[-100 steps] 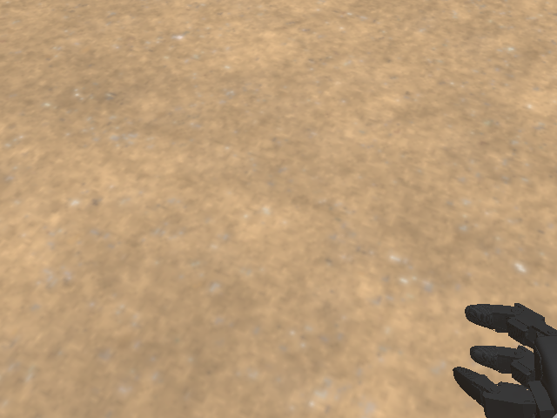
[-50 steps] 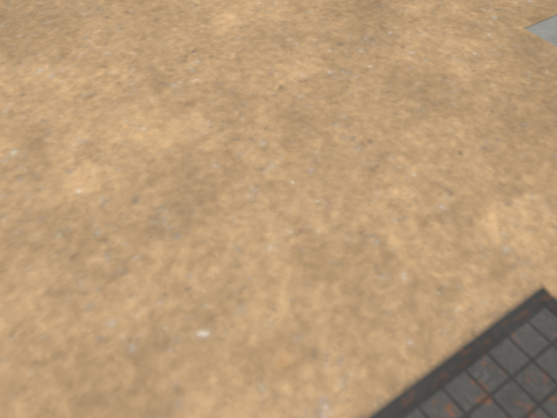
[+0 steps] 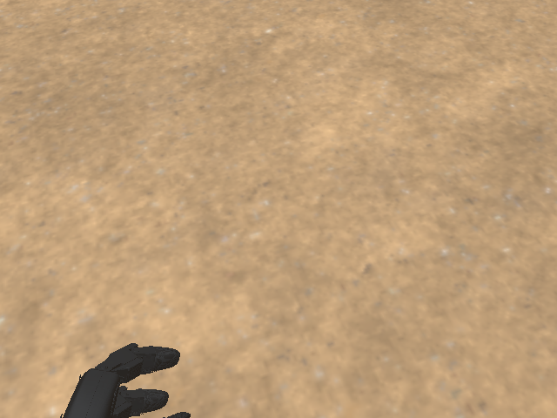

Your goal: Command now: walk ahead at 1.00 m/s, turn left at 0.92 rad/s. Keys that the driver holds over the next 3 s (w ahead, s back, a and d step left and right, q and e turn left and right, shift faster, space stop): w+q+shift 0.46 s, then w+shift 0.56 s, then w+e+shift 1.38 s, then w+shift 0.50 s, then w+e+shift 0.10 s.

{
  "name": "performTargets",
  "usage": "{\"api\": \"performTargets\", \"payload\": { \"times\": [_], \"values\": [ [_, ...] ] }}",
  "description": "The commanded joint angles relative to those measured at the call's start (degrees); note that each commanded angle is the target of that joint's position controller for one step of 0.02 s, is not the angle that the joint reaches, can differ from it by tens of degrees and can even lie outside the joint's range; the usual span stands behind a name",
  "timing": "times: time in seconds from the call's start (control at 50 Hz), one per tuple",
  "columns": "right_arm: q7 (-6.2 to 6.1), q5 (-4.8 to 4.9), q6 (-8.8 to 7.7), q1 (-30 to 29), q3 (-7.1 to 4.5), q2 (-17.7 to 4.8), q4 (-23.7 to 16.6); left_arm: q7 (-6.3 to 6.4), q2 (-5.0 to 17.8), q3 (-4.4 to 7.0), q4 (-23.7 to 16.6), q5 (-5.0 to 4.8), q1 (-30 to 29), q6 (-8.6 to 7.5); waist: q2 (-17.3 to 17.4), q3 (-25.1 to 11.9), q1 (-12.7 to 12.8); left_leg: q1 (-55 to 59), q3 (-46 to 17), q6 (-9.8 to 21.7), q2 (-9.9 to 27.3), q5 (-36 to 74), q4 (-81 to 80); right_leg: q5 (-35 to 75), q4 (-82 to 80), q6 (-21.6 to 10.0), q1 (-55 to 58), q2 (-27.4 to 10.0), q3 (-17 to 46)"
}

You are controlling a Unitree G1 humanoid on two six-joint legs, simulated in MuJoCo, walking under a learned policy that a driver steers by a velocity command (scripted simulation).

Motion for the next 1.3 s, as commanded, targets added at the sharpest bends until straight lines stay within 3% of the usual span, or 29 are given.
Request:
{"api": "performTargets", "payload": {
  "times": [0.02, 0.1, 0.14, 0.16, 0.18, 0.2, 0.24, 0.32, 0.4, 0.48, 0.52, 0.58, 0.6, 0.62, 0.64, 0.68, 0.74, 0.82, 0.9, 0.96, 0.98, 1.02, 1.04, 1.06, 1.08, 1.12, 1.16, 1.2, 1.3],
  "values": [
    [0.48, 0.79, -1.92, -4.78, -2.94, -10.21, -5.66, -0.32, 4.58, 1.05, -3.99, -1.83, -3.7, 0.19, 0.85, 3.01, 0.92, -17.89, -12.8, 4.56, 10.22, 21.96, -11.3, 14.37, -14.03, -0.08, 17.88, 5.13, -8.02],
    [-0.01, 0.2, -1.51, -4.02, -3.94, -12.12, -6.1, 0.85, 9.44, 2.96, -3.35, -1.89, -0.04, -0.54, 3.31, -2.78, 1.84, -4.27, -15.6, 0.46, 12.4, 38.71, 0.64, 9.25, -23.52, -1.83, 25.49, 8.93, -6.16],
    [0.22, -0.47, -1.92, -9.13, -4.32, -14.36, -7.38, 2.4, 14.75, 5.71, 1.51, -1.91, 19.84, -1.19, 2.23, -13.52, 13.66, -9.18, -13.73, -2.15, 10.14, 40.68, 24.5, -0.38, -21.73, -3.43, 47.04, 7.23, -4.96],
    [0.03, -0.67, -2.67, -10.79, -2.37, -7.1, -9.41, 3.62, 18.86, 7.45, 3.67, -0.31, 32.98, -1.45, -5.61, -21.24, 17.73, -18.56, -9.38, -2.03, 7.17, 15.88, 44.22, -21.54, -22.21, -4.77, 60.42, -5.58, 7.66],
    [0.2, 2.43, -2.56, -3.51, -0.02, 0.15, -13.61, 3.23, 23.19, 8.26, 2.87, 1.27, 27.35, -1.05, -26.4, -28.0, 8.8, -34.41, -2.85, -4.01, 2.63, -13.12, 59.16, -35.17, -36.79, -10.44, 68.15, -20.94, 42.93],
    [-0.47, 0.72, -1.24, -6.28, 0.13, -4.73, -11.95, 2.82, 18.34, 8.48, 1.77, 0.6, 20.27, -0.38, -16.74, -20.07, 8.51, -41.99, -0.46, -3.18, 8.72, -6.71, 63.01, -46.23, -39.7, -12.16, 60.78, -18.49, 44.32],
    [0.73, -1.06, 0.03, -13.89, -0.59, -6.96, -11.97, 2.31, 10.05, 6.55, 2.89, 0.05, 16.39, -0.08, -2.74, -6.68, 8.52, -41.23, 1.88, -3.95, 13.58, 0.14, 57.65, -25.42, -37.94, -10.23, 46.34, -12.3, 22.07],
    [3.34, -1.9, 2.79, -19.37, 0.99, -1.72, -16.25, 1.26, 6.23, 5.6, 9.83, -1.79, 22.1, -1.94, -5.14, -0.28, 5.64, -42.35, 2.62, -4.67, 17.85, 1.83, 54.87, -2.96, -40.64, -7.01, 38.5, -7.86, 2.18],
    [4.21, -1.59, 3.33, -26.37, 1.96, -2.32, -20.85, 0.71, 7.75, 5.92, 10.81, -1.68, 18.85, -3.45, -4.99, 3.41, 3.08, -41.41, 5.8, -5.02, 17.94, 12.08, 45.66, 11.95, -45.22, -6.18, 33.59, -5.43, -12.16],
    [5.56, -1.71, 2.93, -33.64, 3.12, -1.38, -22.35, 1.19, 10.52, 6.33, 13.48, -1.45, 24.0, -3.51, -1.94, 7.17, 4.5, -31.93, 15.21, -1.56, 13.59, 16.34, 26.51, 35.24, -46.26, -3.79, 35.59, -2.82, -21.95],
    [5.11, -2.05, 2.4, -31.65, 2.96, -2.16, -20.73, 2.03, 13.28, 6.68, 14.32, -1.52, 27.76, -2.76, -4.41, 4.08, 3.2, -24.44, 18.44, 0.31, 8.36, 13.31, 23.29, 62.67, -39.67, -3.53, 40.68, -4.22, -22.17],
    [2.78, -2.38, 1.55, -5.4, 0.14, -7.67, -11.5, 2.89, 17.2, 7.26, 12.78, -1.29, 23.05, -0.51, -7.33, -8.29, -10.12, 5.08, 12.06, 4.61, 5.4, 7.86, 16.37, 69.65, -6.98, -6.26, 35.83, -6.98, -20.39],
    [1.34, -2.37, 1.74, -0.62, -1.66, -11.02, -8.81, 2.26, 15.34, 7.2, 12.41, -1.04, 22.42, -0.23, -2.09, -10.13, -10.35, 17.45, 4.43, 5.91, 10.08, 3.95, 13.21, 31.22, 14.69, -6.31, 23.81, -0.88, -20.54],
    [0.41, -3.0, 2.4, -6.65, -2.94, -17.44, -10.99, 1.39, 7.46, 5.42, 7.96, -1.83, 29.37, -0.67, 13.23, -16.31, 0.82, 31.68, -23.42, 11.38, 27.71, 9.81, 12.22, -20.6, 37.4, -4.01, 2.72, 6.52, -16.47],
    [-0.22, -2.03, 2.89, -3.19, -3.31, -16.33, -12.36, 1.41, 11.7, 5.71, 5.06, -2.73, 22.69, -1.6, 5.82, -24.0, -4.32, 33.88, -35.24, 15.33, 29.88, 0.94, 1.74, -14.89, 41.96, -4.5, -4.5, 7.57, -5.52],
    [-1.1, -1.47, 1.57, -7.25, -2.4, -11.07, -9.71, 1.33, 10.86, 5.16, 5.06, -2.94, 17.95, -2.23, -2.35, -4.54, 0.35, 13.9, -25.78, 11.04, 27.42, 1.05, -5.86, -8.88, 31.89, -4.92, -6.42, 2.19, -5.25],
    [-1.42, -1.07, -1.1, -10.45, -0.22, -5.32, -8.36, 0.27, 7.78, 4.48, 6.99, -0.53, 20.55, 0.77, -4.14, 1.29, 7.22, -6.14, -14.35, 8.4, 21.45, 6.26, -9.81, -11.35, 20.53, -3.31, 4.64, -1.04, -4.04],
    [-0.11, 0.03, -3.45, -8.82, -0.36, -5.64, -6.41, -1.09, 5.14, 3.45, 1.92, -0.82, 7.62, 1.17, -0.18, 7.64, 5.74, -12.92, -3.91, 6.47, 16.03, 12.11, -16.65, 2.35, -0.52, -2.85, 3.65, -2.17, -7.24],
    [0.59, 1.36, -4.91, -5.65, -0.79, -7.85, -4.93, -2.23, 4.86, 3.38, 1.49, -2.58, 2.88, 0.63, -0.26, 5.81, 3.37, -8.49, 0.5, 3.59, 17.13, 25.29, -22.22, 23.25, -16.86, -6.03, 15.52, 2.29, -10.67],
    [-0.06, 0.13, -4.28, -2.54, -1.22, -10.73, -2.71, -1.26, 7.81, 4.49, 1.41, -1.54, 2.43, 0.33, 1.67, 2.84, 3.61, 6.41, 2.34, 0.83, 19.69, 53.17, -12.86, 14.57, -20.89, -8.87, 16.84, 7.15, -12.99],
    [-0.59, -0.89, -3.62, -2.38, -1.5, -12.28, -2.26, -0.74, 9.6, 5.32, 2.53, -1.49, 6.64, 0.41, 3.64, -1.04, 5.98, 9.84, 2.71, -0.27, 20.41, 63.06, -5.43, 8.58, -20.18, -9.53, 21.05, 9.74, -13.38],
    [-1.68, -2.89, -2.02, -6.06, -1.52, -12.87, -2.16, 0.98, 13.72, 7.52, 8.83, -1.4, 29.45, 0.87, 4.4, -11.5, 18.3, 1.52, 4.85, -1.93, 19.01, 61.63, 24.38, -1.66, -18.79, -11.27, 44.06, 9.47, -11.51],
    [-1.39, -2.19, -2.37, -4.94, 0.13, -6.31, -4.17, 2.05, 19.93, 9.32, 10.72, -0.4, 37.91, 1.12, -5.68, -18.09, 19.29, -12.71, 7.38, -3.1, 12.8, 35.64, 50.98, -19.25, -18.84, -14.36, 57.07, -2.29, 3.42],
    [0.05, 0.64, -3.76, 2.09, 1.37, -1.27, -6.38, 1.05, 22.97, 10.06, 11.51, -0.53, 35.34, 1.07, -25.02, -25.8, 11.23, -30.5, 0.54, -5.08, 1.77, -9.64, 67.19, -26.76, -34.26, -22.26, 66.24, -13.36, 42.43],
    [-0.51, -0.59, -3.91, -4.98, 1.35, -5.14, -6.92, 0.16, 17.52, 9.63, 10.26, -1.27, 27.47, 1.14, -12.12, -16.96, 11.09, -39.35, 0.01, -3.71, 8.34, -5.26, 68.86, -26.18, -36.85, -21.91, 62.51, -10.34, 40.89],
    [-0.08, -2.0, -4.34, -13.73, 2.09, -4.99, -9.47, -0.24, 11.47, 8.28, 11.24, -2.11, 23.42, 0.71, 1.29, -5.95, 8.66, -37.64, 1.36, -4.44, 14.6, 0.79, 58.95, -14.36, -37.25, -19.81, 45.37, -6.24, 25.39],
    [0.74, -3.84, -2.82, -14.92, 2.99, -2.5, -11.86, 0.25, 8.74, 7.07, 13.44, -2.02, 23.21, 0.47, -0.37, -0.73, 4.15, -33.37, 1.48, -6.62, 16.63, -1.32, 52.62, -11.55, -39.76, -19.24, 32.45, -1.8, 18.9],
    [1.15, -4.13, -1.46, -17.2, 3.67, -1.69, -14.05, 0.42, 9.76, 7.38, 14.23, -2.69, 23.9, -0.43, -1.97, 2.93, 2.6, -34.07, 2.54, -8.99, 18.42, -3.42, 45.01, -11.44, -43.55, -20.52, 25.99, -0.35, 16.41],
    [2.65, -1.45, -1.86, -28.94, 4.97, -1.83, -18.15, -0.32, 14.27, 9.67, 11.82, -3.64, 21.19, -1.84, -2.11, 4.57, 4.48, -14.69, 7.45, -12.4, 15.9, 19.77, 16.62, -0.52, -50.38, -17.5, 13.02, 4.35, 8.87]
  ]
}}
